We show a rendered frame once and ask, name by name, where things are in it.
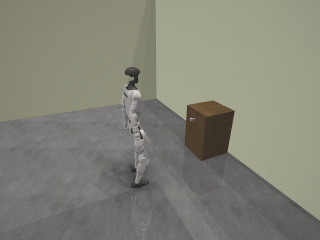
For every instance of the drawer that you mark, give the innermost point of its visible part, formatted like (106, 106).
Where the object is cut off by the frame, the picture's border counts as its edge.
(198, 120)

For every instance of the robot right thigh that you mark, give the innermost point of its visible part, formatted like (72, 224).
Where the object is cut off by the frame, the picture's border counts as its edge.
(146, 145)

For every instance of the robot right forearm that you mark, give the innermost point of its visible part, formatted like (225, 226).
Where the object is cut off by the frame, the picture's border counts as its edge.
(134, 125)

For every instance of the left robot foot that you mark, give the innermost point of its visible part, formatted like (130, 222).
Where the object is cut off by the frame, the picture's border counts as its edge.
(133, 169)

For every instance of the robot left forearm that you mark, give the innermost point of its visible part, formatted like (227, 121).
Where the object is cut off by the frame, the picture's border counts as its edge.
(125, 117)

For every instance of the right robot hand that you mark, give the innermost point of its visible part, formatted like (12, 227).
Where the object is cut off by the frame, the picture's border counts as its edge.
(138, 143)

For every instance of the left robot hand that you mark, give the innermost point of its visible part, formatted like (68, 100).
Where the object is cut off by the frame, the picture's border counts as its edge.
(125, 124)

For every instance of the left robot upper arm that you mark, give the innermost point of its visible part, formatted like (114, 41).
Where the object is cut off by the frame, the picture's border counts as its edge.
(123, 99)

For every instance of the right robot upper arm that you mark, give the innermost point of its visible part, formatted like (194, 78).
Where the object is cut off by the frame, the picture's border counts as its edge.
(135, 99)

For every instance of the cabinet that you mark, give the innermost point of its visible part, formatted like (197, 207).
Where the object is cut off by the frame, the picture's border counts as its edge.
(214, 139)

